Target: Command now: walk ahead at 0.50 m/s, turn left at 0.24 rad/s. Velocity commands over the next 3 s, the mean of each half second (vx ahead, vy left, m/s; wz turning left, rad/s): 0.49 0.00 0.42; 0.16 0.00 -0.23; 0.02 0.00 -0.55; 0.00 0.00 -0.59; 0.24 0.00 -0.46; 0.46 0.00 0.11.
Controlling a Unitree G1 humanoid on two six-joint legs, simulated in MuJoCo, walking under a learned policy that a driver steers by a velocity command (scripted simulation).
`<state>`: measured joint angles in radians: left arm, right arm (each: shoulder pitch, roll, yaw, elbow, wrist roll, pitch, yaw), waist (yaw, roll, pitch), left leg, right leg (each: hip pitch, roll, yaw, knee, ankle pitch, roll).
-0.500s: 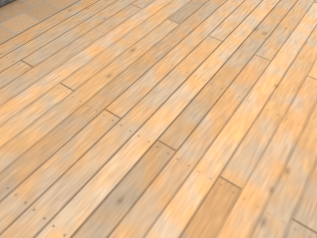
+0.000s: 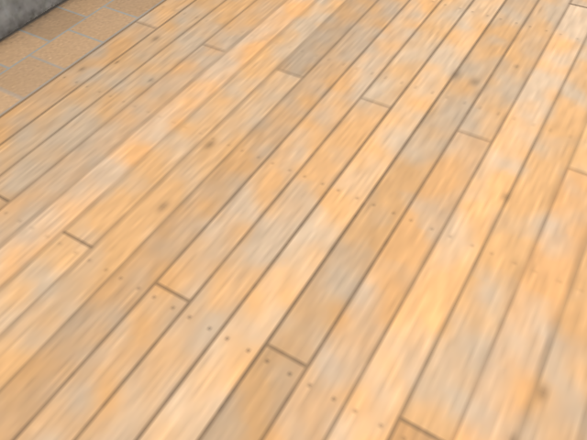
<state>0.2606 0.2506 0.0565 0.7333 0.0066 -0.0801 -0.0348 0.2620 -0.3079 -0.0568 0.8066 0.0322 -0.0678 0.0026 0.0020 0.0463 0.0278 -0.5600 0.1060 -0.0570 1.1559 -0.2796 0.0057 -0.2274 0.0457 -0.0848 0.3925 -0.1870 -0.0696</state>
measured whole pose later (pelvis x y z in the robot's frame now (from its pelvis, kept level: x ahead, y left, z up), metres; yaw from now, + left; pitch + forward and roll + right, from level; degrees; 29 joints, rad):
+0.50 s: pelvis +0.27 +0.08 -0.01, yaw +16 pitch +2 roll +0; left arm 0.22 0.29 0.05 0.77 -0.01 -0.10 0.00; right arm 0.22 -0.29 -0.07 0.69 0.01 -0.05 0.04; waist 0.00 -0.01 0.06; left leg -0.37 -0.09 0.02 0.51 -0.17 0.10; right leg -0.42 -0.06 0.04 1.23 -0.39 0.00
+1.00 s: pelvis +0.45 +0.08 -0.01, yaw +6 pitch +3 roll +1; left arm 0.21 0.28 0.06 0.67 0.00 -0.01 0.00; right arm 0.10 -0.29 -0.05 0.73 -0.01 0.01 -0.03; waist 0.03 0.02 0.05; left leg -0.50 -0.04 -0.05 1.14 -0.47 -0.03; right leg -0.44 0.07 0.04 0.49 -0.10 -0.07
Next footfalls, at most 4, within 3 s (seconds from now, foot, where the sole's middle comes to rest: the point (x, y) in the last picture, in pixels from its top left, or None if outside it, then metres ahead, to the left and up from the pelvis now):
0.36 left None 0.35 0.16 -0.78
0.84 right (312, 391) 0.60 0.02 -0.78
1.28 left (216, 413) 0.55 0.24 -0.78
1.70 right None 0.47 -0.02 -0.78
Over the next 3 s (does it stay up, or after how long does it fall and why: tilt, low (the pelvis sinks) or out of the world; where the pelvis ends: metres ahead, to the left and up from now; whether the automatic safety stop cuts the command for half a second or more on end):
stays up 0.67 -0.17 -0.01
